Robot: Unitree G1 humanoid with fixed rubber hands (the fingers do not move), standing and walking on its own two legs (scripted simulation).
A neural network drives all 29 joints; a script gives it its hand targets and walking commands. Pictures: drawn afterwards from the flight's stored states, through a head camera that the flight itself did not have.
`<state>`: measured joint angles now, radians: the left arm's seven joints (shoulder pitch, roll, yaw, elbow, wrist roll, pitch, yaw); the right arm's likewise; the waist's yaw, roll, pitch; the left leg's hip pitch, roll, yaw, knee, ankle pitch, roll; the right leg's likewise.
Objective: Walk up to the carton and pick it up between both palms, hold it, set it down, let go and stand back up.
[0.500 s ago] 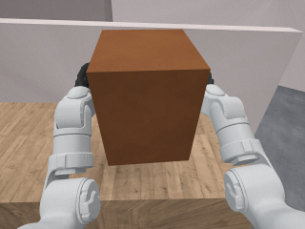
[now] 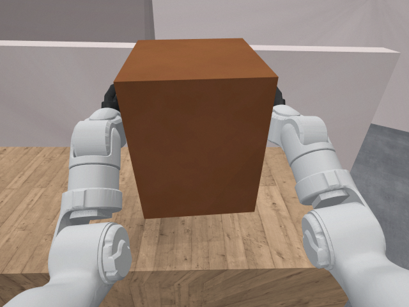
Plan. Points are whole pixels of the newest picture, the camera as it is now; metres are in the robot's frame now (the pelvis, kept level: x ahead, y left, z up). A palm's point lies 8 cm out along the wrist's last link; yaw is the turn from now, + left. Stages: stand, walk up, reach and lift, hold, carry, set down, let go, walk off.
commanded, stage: hold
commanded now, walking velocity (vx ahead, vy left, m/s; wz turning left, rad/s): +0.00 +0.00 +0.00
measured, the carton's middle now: (195, 124) +0.38 +0.00 +0.26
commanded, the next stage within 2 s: none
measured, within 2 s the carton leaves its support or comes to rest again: neither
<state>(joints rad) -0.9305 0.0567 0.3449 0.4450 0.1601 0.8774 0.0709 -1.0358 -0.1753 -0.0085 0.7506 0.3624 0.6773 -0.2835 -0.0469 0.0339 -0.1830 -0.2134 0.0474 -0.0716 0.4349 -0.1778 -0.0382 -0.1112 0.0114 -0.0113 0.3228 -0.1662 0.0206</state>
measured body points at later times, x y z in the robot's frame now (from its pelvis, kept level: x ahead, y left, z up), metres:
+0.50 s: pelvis +0.01 +0.00 +0.00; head -0.08 +0.02 +0.44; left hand +0.39 +0.15 +0.27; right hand +0.39 -0.15 +0.28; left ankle +0.04 +0.14 -0.74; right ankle +0.01 -0.14 -0.74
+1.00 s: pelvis +0.00 +0.00 +0.00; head -0.09 +0.01 +0.44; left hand +0.39 +0.15 +0.28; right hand +0.39 -0.15 +0.29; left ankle +0.04 +0.14 -0.74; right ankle +0.01 -0.14 -0.74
